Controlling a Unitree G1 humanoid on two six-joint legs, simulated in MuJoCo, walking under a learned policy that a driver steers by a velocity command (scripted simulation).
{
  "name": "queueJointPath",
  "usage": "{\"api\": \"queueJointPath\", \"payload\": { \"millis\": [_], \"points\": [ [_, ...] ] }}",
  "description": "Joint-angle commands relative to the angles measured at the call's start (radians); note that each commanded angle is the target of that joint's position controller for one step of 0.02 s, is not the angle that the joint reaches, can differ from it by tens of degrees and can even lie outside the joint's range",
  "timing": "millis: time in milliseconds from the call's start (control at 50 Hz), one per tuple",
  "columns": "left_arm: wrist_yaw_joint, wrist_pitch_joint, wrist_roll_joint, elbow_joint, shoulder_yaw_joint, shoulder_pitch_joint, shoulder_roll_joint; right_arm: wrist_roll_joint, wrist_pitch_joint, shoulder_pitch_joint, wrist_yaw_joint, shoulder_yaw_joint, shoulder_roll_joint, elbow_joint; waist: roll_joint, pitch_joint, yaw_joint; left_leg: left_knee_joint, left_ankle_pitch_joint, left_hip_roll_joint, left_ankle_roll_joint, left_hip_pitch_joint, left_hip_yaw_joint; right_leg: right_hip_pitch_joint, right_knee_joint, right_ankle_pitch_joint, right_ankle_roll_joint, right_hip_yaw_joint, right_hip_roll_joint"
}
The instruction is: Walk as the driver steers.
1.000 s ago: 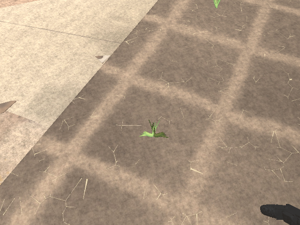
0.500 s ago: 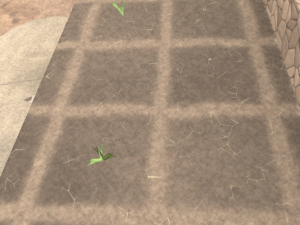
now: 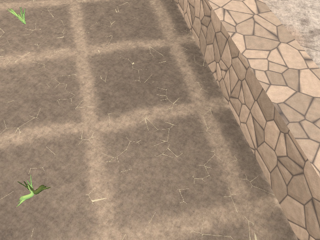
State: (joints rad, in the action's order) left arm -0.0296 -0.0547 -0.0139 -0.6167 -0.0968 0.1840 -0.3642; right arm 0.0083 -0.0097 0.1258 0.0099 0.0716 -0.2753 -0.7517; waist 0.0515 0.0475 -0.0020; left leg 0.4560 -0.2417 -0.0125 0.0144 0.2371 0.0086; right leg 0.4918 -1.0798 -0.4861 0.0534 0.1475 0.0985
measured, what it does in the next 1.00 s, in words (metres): steps on the spot: right foot, then left foot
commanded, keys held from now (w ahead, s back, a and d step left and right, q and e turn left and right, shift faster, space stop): no key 0.50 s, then q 0.50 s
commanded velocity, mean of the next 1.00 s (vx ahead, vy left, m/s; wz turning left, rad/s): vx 0.00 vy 0.00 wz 0.07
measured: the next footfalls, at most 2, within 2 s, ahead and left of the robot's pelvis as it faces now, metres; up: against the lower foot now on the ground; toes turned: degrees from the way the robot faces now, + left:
right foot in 0.22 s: +0.03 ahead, -0.15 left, +0.00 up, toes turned +0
left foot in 0.90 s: +0.02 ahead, +0.10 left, +0.00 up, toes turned +10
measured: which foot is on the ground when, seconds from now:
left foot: down 0.00-0.66, up 0.68-0.88, down 0.90-1.00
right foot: up 0.00-0.20, down 0.22-0.90, up 0.92-1.00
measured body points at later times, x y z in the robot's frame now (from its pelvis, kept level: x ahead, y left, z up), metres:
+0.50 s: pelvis +0.00 -0.05 +0.00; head +0.01 -0.06 +0.45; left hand +0.18 +0.18 -0.09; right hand +0.09 -0.33 -0.13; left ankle +0.00 +0.12 -0.74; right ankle -0.01 -0.15 -0.74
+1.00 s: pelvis -0.01 +0.01 -0.01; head +0.03 +0.05 +0.44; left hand +0.10 +0.32 -0.13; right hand +0.15 -0.25 -0.10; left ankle -0.02 +0.09 -0.74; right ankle -0.02 -0.14 -0.67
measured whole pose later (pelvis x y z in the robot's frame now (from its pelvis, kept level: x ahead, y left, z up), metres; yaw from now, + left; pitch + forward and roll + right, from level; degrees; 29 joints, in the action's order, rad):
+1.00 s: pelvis -0.01 +0.01 -0.01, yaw +10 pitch +1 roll -2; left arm -0.06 -0.04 0.00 -0.73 -0.08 0.13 -0.33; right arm 0.01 0.00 0.20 -0.02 0.05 -0.30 -0.78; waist 0.04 0.07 0.02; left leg 0.59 -0.30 -0.03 0.07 0.30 -0.01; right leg 0.45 -1.09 -0.53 0.04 0.03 -0.01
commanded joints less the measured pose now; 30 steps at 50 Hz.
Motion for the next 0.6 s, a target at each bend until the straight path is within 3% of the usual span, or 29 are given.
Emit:
{"api": "queueJointPath", "payload": {
  "millis": [20, 60, 120, 140, 200, 220, 240, 260, 280, 300, 340, 380, 540, 600],
  "points": [
    [-0.002, 0.004, -0.003, 0.051, -0.023, 0.025, -0.063, -0.006, -0.004, -0.051, 0.013, 0.022, -0.133, 0.071, -0.187, -0.069, -0.008, -0.124, 0.43, 0.239, 0.206, -0.128, 0.181, 0.087, -0.079, 0.034, 0.044, -0.018, -0.037],
    [-0.001, 0.008, -0.001, 0.066, -0.009, -0.014, -0.041, 0.0, 0.002, -0.023, 0.015, 0.025, -0.145, 0.061, -0.209, -0.094, 0.017, -0.112, 0.46, 0.243, 0.216, -0.184, 0.162, 0.061, 0.049, 0.037, 0.052, -0.044, -0.055],
    [0.007, 0.011, 0.009, 0.076, 0.014, -0.039, -0.006, -0.008, 0.011, -0.029, 0.007, 0.03, -0.175, 0.055, -0.241, -0.117, 0.033, -0.099, 0.476, 0.249, 0.213, -0.157, 0.13, -0.092, 0.282, 0.022, 0.044, -0.107, -0.094],
    [0.008, 0.011, 0.006, 0.073, 0.014, -0.037, -0.013, -0.012, 0.014, -0.018, 0.003, 0.031, -0.184, 0.048, -0.248, -0.117, 0.039, -0.094, 0.476, 0.255, 0.215, -0.15, 0.137, -0.13, 0.344, 0.037, 0.041, -0.126, -0.093],
    [0.014, 0.013, 0.006, 0.028, 0.01, 0.046, -0.02, -0.033, 0.016, -0.014, -0.002, 0.019, -0.174, 0.031, -0.22, -0.105, -0.006, -0.043, 0.407, 0.233, 0.171, -0.092, 0.127, -0.312, 0.689, 0.289, -0.007, -0.167, -0.071],
    [0.011, 0.014, 0.01, 0.029, 0.008, 0.046, -0.041, -0.03, 0.007, 0.036, -0.005, 0.006, -0.146, 0.01, -0.178, -0.107, -0.002, -0.028, 0.319, 0.211, 0.108, -0.028, 0.113, -0.417, 0.768, 0.407, -0.037, -0.117, -0.1],
    [0.001, 0.013, 0.017, 0.04, 0.0, 0.064, -0.104, 0.007, -0.006, 0.063, -0.013, -0.013, -0.099, 0.014, -0.016, -0.165, 0.023, 0.084, 0.127, 0.143, 0.021, 0.061, 0.045, -0.548, 0.744, 0.672, -0.081, 0.065, -0.257],
    [0.004, 0.015, 0.039, 0.04, 0.008, -0.001, -0.107, 0.016, -0.014, 0.069, -0.011, -0.025, -0.056, 0.024, 0.173, -0.153, 0.067, 0.061, -0.132, 0.076, -0.041, 0.065, -0.013, -0.419, 0.708, 0.678, -0.2, 0.149, -0.357],
    [0.015, 0.027, 0.039, 0.058, 0.025, -0.052, -0.036, 0.019, -0.01, 0.025, -0.004, -0.018, -0.107, 0.016, 0.105, -0.128, 0.034, 0.056, -0.112, 0.08, -0.07, 0.011, -0.002, -0.359, 0.721, 0.541, -0.231, 0.131, -0.323],
    [0.02, 0.037, 0.044, 0.045, 0.035, -0.057, -0.008, 0.017, -0.01, 0.007, -0.004, -0.017, -0.113, 0.014, 0.09, -0.115, 0.035, 0.023, -0.023, 0.076, -0.073, -0.004, -0.002, -0.35, 0.72, 0.433, -0.194, 0.093, -0.274],
    [0.023, 0.051, 0.041, 0.03, 0.031, -0.046, -0.031, 0.015, -0.001, 0.014, 0.003, -0.016, -0.129, -0.005, 0.096, -0.076, 0.019, 0.001, 0.069, 0.079, -0.079, -0.022, 0.002, -0.314, 0.727, 0.337, -0.143, 0.065, -0.225],
    [0.022, 0.056, 0.04, 0.015, 0.04, -0.022, -0.016, 0.007, -0.001, 0.024, 0.003, -0.017, -0.127, -0.022, 0.06, -0.045, 0.021, -0.014, 0.089, 0.082, -0.074, -0.037, 0.005, -0.29, 0.72, 0.348, -0.121, 0.048, -0.205],
    [0.016, 0.058, 0.039, -0.015, 0.045, -0.024, 0.001, 0.0, -0.007, 0.055, 0.011, -0.021, -0.123, -0.1, -0.025, -0.052, 0.012, -0.047, 0.138, 0.089, -0.078, -0.043, 0.016, -0.333, 0.694, 0.405, -0.111, -0.009, -0.171],
    [0.002, 0.051, 0.032, -0.026, 0.024, -0.007, -0.046, -0.014, -0.004, 0.026, 0.015, -0.013, -0.154, -0.089, -0.013, -0.055, -0.002, 0.012, 0.148, 0.073, -0.071, 0.033, 0.019, -0.379, 0.685, 0.443, -0.122, -0.021, -0.185]
  ]
}}
Keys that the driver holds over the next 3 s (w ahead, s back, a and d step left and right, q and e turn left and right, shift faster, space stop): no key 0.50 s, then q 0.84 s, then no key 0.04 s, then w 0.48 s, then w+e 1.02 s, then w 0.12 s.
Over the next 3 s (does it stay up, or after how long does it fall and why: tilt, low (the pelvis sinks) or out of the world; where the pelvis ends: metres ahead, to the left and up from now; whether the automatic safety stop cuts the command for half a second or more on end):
stays up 0.74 0.29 -0.02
